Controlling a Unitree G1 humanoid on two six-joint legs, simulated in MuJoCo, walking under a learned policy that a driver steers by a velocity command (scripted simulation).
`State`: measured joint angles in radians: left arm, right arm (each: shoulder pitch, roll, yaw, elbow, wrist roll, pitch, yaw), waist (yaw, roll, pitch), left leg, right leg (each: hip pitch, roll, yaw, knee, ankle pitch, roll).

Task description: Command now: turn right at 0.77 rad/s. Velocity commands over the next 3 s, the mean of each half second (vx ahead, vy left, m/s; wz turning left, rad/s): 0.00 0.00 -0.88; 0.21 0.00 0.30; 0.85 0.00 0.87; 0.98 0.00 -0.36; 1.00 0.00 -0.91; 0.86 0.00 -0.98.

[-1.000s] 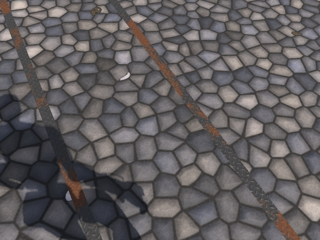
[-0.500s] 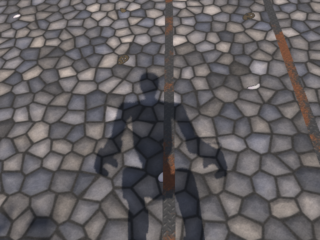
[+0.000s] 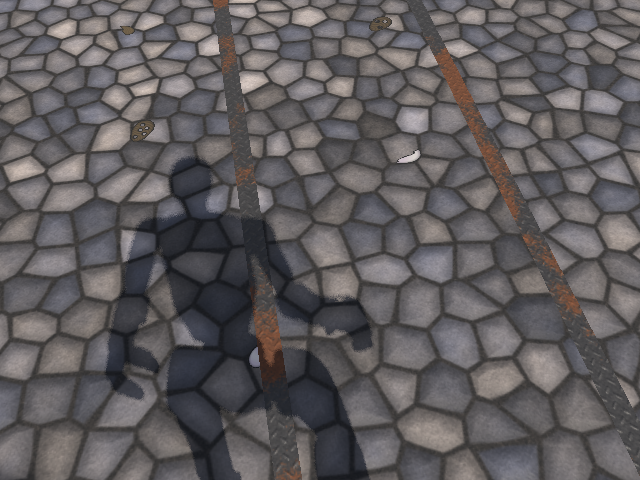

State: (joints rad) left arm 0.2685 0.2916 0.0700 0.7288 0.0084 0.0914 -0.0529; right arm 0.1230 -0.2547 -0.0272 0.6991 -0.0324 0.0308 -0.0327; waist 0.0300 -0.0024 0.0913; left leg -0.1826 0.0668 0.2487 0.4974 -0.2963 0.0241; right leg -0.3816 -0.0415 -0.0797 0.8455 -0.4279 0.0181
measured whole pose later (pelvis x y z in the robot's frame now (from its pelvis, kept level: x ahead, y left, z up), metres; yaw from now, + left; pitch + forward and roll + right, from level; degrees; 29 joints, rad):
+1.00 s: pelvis +0.08 -0.04 +0.00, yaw -13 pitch +3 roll -1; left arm 0.19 0.34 0.03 0.69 0.01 -0.04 0.03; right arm 0.29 -0.32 -0.10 0.76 0.00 0.04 0.02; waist -0.01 -0.01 0.01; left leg -0.32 -0.14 -0.26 0.58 -0.32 0.02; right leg -0.20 0.06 0.05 0.39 -0.26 -0.02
